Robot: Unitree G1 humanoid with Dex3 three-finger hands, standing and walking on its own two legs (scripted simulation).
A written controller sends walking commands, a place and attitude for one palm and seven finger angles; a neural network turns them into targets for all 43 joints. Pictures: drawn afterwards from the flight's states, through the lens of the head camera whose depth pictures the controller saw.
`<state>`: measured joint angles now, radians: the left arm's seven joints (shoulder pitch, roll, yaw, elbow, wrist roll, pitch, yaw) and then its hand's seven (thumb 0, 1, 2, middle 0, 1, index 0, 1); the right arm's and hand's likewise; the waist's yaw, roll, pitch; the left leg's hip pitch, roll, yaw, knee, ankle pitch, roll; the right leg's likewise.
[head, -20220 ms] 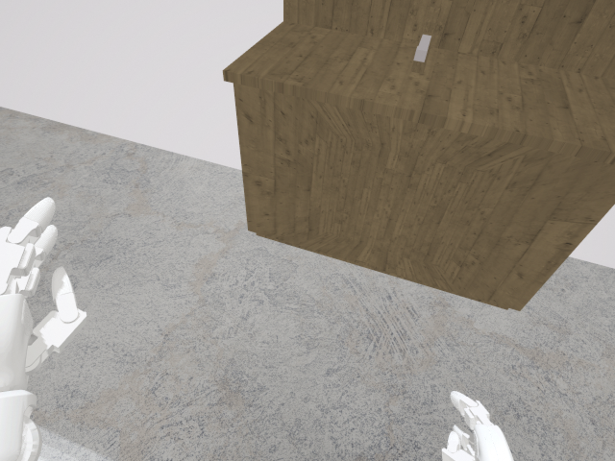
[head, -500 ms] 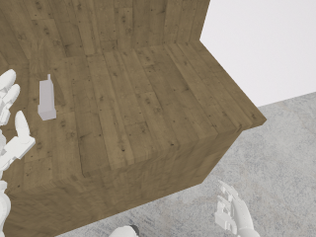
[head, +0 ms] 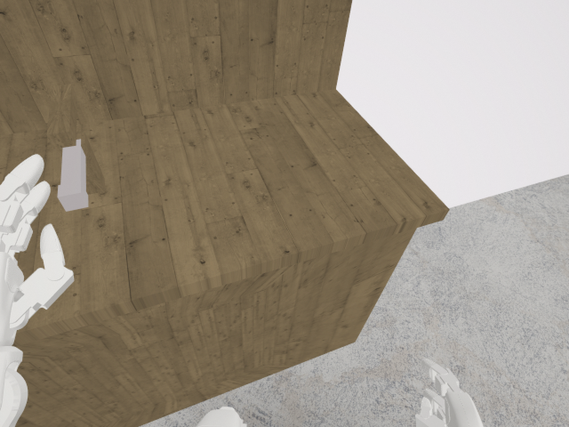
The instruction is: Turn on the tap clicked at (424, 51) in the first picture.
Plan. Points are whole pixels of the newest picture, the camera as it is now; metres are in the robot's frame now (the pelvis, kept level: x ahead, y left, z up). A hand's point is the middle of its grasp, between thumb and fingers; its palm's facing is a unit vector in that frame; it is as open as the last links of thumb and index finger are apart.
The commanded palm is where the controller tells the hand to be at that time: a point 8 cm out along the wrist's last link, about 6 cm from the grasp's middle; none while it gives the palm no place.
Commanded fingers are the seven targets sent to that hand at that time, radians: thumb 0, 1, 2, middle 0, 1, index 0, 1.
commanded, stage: come to a stop and stand still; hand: left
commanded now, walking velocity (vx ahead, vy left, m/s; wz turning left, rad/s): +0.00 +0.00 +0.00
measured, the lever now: (73, 196) +0.37 +0.32 +0.12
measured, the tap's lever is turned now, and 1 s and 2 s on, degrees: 0 0 0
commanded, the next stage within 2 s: none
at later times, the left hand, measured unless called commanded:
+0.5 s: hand out of the picture +0.19 +0.33 +0.17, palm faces +0.35 -0.84 -0.42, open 7.4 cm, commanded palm +0.15 +0.35 +0.20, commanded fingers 0.00 0.90 0.90 -0.20 -0.30 -0.20 -0.30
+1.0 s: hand out of the picture +0.15 +0.42 +0.18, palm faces +0.40 -0.85 -0.35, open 7.4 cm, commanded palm +0.09 +0.43 +0.20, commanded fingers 0.00 0.90 0.90 -0.20 -0.30 -0.20 -0.30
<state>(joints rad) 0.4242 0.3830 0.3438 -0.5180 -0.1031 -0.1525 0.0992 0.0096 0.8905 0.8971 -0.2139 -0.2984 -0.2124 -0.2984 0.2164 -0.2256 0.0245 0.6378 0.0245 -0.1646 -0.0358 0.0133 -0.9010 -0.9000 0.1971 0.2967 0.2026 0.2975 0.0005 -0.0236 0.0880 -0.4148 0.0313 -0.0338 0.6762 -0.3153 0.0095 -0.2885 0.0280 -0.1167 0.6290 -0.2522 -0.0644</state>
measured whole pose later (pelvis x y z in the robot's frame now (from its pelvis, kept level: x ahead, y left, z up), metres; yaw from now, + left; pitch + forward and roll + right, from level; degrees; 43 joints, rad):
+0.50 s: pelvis -0.03 +0.09 -0.01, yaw -4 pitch -7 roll -2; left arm 0.37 0.43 0.41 -0.48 -0.02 -0.18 0.06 0.01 0.89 0.90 -0.22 -0.30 -0.22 -0.30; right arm 0.22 -0.18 0.04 0.58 0.02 -0.10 0.01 0.01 -0.90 -0.90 0.20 0.30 0.21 0.30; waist 0.05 -0.02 0.12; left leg -0.41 -0.03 0.02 0.79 -0.40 0.01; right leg -0.34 -0.03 -0.03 0.68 -0.22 -0.02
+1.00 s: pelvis -0.09 +0.17 +0.01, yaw -5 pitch -2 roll +2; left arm 0.37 0.37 0.40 -0.43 -0.03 -0.17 0.13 0.01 0.89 0.90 -0.21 -0.30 -0.21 -0.30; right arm 0.19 -0.20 0.01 0.58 0.01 -0.11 0.00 0.01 -0.90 -0.90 0.20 0.30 0.20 0.30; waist 0.03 -0.09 0.05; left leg -0.31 0.01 -0.02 0.74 -0.33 0.01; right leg -0.29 -0.01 -0.03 0.59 -0.27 -0.04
